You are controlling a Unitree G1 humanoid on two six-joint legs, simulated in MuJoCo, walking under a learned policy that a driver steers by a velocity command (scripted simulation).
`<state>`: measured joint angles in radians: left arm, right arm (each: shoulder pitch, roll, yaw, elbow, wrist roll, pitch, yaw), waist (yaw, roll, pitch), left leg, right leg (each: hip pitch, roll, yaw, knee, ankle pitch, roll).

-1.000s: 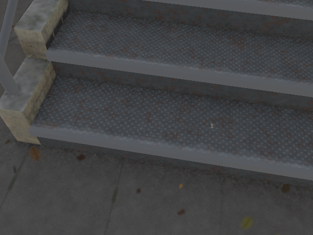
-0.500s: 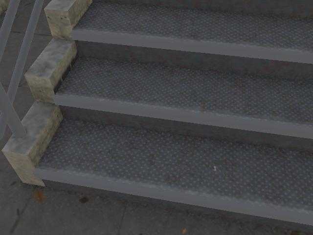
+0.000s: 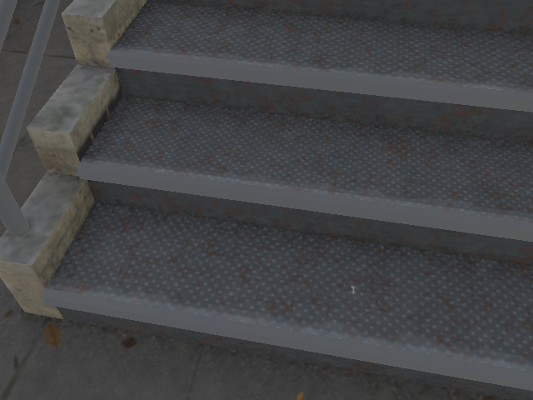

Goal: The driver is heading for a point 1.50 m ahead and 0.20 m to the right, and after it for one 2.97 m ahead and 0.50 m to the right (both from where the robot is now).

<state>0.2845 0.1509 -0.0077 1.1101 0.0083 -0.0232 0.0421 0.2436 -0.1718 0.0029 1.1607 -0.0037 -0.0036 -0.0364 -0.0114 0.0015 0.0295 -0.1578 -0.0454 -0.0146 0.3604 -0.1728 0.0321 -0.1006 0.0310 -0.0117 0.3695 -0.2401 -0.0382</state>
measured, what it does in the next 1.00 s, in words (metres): stands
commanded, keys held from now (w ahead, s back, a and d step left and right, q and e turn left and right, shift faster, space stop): no key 0.88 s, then w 0.12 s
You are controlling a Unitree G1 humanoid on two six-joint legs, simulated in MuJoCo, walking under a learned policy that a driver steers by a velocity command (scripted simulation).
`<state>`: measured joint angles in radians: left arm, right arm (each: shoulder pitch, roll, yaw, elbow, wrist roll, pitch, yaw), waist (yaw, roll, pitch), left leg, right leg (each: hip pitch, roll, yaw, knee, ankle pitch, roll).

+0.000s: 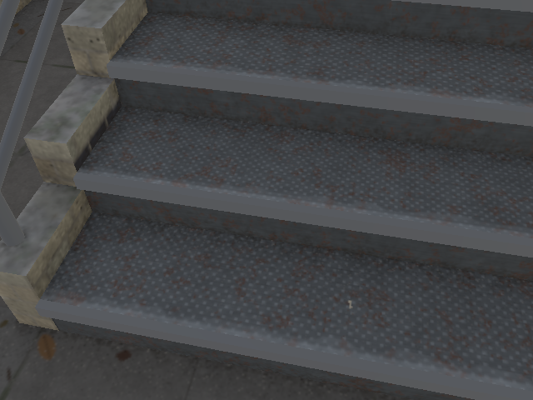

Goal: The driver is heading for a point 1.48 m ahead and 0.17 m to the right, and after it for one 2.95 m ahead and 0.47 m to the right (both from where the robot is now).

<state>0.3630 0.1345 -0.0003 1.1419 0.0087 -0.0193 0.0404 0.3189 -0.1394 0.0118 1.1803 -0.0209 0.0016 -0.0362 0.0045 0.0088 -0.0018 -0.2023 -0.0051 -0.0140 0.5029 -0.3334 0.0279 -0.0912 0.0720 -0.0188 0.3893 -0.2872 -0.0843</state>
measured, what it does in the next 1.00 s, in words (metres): walks ahead: left foot, then right foot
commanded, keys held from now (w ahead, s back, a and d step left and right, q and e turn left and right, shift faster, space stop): w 0.08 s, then no key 0.62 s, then w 0.30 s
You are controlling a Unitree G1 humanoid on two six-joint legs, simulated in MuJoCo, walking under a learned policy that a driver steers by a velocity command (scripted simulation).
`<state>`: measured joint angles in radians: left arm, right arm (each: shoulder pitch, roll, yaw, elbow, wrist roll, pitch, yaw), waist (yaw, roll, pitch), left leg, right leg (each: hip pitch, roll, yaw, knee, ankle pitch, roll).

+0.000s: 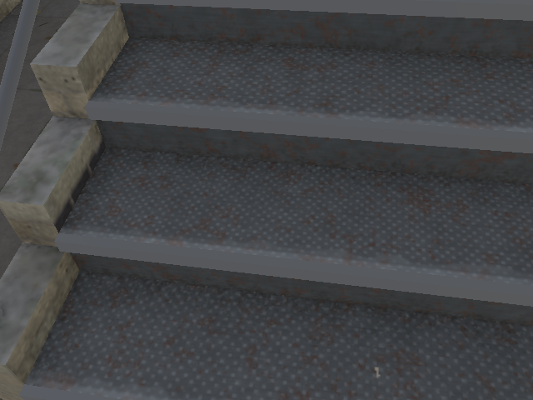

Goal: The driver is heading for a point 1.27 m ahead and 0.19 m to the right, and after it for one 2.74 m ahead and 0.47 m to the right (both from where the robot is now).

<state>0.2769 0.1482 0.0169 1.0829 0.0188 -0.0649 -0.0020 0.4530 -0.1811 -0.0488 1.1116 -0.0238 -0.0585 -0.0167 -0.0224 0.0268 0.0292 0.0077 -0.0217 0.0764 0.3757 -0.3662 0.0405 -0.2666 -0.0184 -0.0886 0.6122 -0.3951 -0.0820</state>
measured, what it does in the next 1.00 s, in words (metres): climbs: right foot, then left foot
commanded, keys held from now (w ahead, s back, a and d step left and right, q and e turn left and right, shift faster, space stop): w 1.00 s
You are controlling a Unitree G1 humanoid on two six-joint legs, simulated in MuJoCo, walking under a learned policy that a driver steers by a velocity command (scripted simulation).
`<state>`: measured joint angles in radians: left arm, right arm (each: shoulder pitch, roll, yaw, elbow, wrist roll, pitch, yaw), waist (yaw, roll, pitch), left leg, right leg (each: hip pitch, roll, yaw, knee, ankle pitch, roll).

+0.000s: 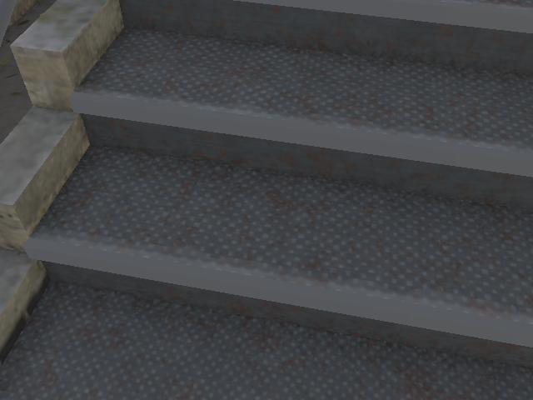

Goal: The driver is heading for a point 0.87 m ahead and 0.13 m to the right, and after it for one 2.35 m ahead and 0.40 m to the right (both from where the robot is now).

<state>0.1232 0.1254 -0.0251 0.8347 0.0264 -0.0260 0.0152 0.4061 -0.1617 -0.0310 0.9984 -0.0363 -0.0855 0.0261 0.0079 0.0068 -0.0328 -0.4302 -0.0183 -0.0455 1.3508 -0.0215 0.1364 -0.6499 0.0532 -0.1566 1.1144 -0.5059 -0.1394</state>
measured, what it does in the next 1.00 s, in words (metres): climbs: left foot 0.16 m higher, then right foot 0.16 m higher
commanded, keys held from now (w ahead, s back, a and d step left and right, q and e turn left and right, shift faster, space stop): w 0.44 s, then w+e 0.56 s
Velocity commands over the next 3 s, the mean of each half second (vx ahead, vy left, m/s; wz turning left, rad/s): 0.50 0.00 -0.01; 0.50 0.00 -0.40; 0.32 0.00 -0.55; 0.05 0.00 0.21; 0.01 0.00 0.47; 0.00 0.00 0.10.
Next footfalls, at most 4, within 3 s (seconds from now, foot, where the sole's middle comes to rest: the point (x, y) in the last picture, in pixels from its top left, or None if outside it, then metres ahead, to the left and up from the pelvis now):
0.44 left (218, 398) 0.44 0.12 -0.53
0.98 right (308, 240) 0.72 -0.06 -0.37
1.44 left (296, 84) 1.07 -0.03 -0.21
1.94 right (376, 110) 0.97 -0.21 -0.21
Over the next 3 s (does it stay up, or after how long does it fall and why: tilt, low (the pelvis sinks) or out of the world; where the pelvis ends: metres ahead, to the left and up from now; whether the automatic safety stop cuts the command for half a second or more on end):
stays up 0.95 -0.07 0.57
